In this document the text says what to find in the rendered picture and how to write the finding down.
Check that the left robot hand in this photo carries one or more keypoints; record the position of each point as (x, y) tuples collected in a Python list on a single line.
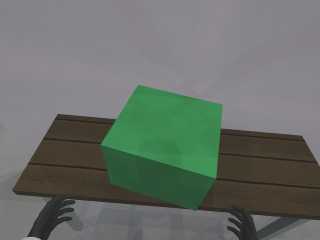
[(48, 217)]

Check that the right robot hand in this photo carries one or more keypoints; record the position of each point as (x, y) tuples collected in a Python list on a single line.
[(247, 226)]

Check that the table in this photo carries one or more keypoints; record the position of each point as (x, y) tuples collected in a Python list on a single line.
[(269, 174)]

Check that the carton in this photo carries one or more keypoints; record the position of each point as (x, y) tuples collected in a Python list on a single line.
[(165, 145)]

